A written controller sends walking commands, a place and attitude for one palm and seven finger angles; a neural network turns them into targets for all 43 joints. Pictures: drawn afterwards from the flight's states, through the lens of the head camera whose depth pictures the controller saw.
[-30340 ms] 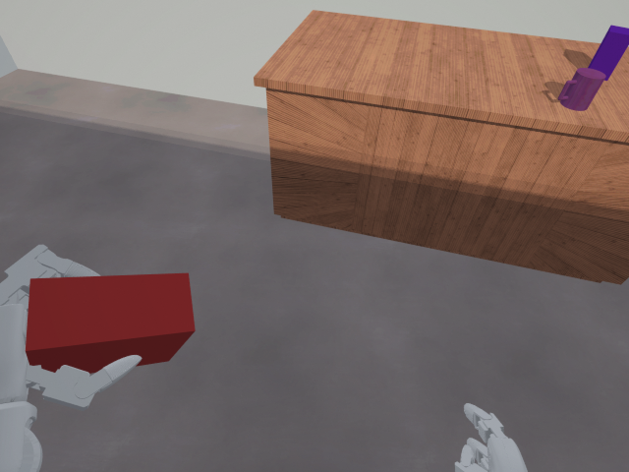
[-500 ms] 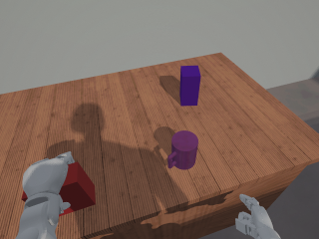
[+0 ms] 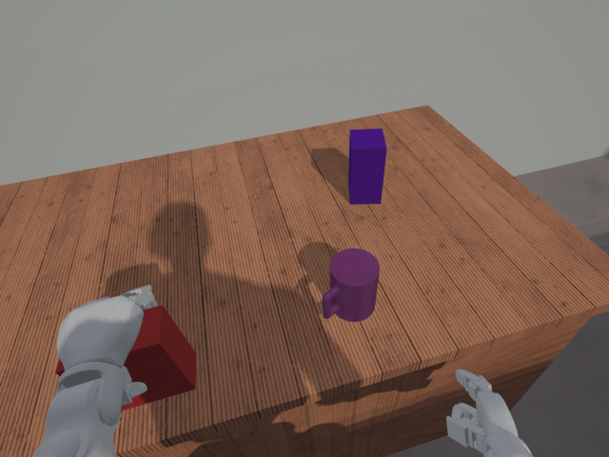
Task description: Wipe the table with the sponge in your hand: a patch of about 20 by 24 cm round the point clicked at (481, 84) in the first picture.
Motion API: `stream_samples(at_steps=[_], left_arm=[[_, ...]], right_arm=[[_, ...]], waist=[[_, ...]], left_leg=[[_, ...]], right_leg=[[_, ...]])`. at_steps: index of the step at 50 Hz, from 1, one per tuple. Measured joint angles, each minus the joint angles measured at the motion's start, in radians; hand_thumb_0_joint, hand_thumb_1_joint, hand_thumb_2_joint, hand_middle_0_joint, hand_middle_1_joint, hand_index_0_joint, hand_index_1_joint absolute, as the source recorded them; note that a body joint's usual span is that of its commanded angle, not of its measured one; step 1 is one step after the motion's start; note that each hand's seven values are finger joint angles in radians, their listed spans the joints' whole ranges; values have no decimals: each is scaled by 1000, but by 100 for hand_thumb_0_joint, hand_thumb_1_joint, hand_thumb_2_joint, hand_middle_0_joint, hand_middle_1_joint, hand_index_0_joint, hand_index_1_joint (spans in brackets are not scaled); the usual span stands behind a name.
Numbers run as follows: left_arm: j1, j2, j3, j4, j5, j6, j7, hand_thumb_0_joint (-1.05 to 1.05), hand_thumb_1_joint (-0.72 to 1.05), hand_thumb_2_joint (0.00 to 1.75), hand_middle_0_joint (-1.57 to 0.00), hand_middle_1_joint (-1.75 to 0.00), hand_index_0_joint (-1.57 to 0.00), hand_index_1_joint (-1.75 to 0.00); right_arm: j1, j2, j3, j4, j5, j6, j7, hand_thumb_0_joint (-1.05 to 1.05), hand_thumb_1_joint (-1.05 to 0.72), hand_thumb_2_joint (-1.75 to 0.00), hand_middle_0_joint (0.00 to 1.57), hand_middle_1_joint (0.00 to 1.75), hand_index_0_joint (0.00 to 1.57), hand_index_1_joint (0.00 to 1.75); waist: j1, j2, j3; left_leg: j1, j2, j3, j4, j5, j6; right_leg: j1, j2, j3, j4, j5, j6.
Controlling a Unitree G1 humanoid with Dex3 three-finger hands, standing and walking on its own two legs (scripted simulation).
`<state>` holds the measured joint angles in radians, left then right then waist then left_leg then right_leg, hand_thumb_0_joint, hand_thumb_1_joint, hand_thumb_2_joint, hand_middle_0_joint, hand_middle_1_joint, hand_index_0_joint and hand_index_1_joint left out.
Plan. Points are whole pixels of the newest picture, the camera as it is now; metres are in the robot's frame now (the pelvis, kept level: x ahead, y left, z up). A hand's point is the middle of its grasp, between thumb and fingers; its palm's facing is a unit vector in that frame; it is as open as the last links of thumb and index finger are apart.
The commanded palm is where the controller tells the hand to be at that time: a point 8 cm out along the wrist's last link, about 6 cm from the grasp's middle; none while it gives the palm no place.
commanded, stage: lift the sponge slowly off the table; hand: left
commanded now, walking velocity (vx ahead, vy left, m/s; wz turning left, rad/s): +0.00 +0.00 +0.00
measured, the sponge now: (142, 368) +0.21 +0.28 +0.00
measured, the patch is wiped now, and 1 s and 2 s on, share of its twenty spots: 1.00 1.00 1.00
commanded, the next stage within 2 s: bring the sponge back beside the body in 1.44 s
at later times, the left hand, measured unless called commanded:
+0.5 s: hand (109, 334) +0.21 +0.29 +0.09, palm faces +0.06 -0.08 -1.00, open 10.1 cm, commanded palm +0.18 +0.28 +0.15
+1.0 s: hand (95, 312) +0.21 +0.29 +0.12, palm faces +0.11 -0.08 -0.99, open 10.1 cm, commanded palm +0.19 +0.28 +0.19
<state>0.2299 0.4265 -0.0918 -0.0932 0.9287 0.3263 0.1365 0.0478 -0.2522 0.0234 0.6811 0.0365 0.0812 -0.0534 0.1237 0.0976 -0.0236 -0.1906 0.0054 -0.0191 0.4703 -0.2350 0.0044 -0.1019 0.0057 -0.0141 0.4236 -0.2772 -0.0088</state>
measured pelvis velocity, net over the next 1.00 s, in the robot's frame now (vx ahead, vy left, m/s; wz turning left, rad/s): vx -0.01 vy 0.00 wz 0.00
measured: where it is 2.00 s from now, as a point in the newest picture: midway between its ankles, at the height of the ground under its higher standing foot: outside the picture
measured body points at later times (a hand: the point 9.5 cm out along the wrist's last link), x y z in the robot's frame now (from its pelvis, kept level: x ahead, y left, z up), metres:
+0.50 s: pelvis -0.01 -0.01 +0.00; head -0.03 -0.05 +0.45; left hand +0.20 +0.29 +0.14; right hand +0.24 -0.21 -0.08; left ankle +0.01 +0.12 -0.74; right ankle -0.03 -0.12 -0.74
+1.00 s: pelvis -0.01 +0.00 +0.00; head -0.03 -0.04 +0.45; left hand +0.20 +0.29 +0.18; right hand +0.23 -0.21 -0.08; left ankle +0.01 +0.12 -0.74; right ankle -0.03 -0.12 -0.74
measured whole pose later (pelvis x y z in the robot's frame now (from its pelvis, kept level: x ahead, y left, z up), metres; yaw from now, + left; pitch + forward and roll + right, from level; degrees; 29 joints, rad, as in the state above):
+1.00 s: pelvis -0.01 +0.00 +0.00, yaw +0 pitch -4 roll +0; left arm 0.14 0.53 -0.02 -0.22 0.86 0.41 0.00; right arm 0.03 -0.28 0.05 0.68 0.05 0.08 -0.06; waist 0.13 0.11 0.00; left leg -0.15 0.00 -0.02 0.41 -0.19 0.00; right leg -0.07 0.00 -0.01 0.38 -0.24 -0.01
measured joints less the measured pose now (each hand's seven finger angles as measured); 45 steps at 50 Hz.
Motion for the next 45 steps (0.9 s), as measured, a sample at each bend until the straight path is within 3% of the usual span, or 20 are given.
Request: stream_samples(at_steps=[22,35,45], left_arm=[[-16,57,43,-50,-33,-16,-62,-1,-50,104,-71,-134,-73,-133],[-65,73,54,-73,-50,17,-109,-1,-50,104,-72,-133,-74,-132],[-73,97,66,-116,-61,43,-111,-1,-50,104,-72,-133,-74,-132]], right_arm=[[-8,-10,15,3,0,-13,-12,1,-91,-90,20,30,20,30],[-12,-19,17,2,6,-16,-18,1,-91,-90,20,30,19,30],[-17,-17,21,-2,9,-3,-8,1,-91,-90,20,30,17,29]], waist=[[6,9,14],[1,13,20],[2,7,19]], left_leg=[[39,8,-3,-43,27,-10],[45,-1,-5,-60,40,-5],[48,-1,3,-65,42,-4]], right_leg=[[34,9,-2,-34,22,-9],[40,0,-3,-47,32,-3],[38,-1,5,-47,34,-1]])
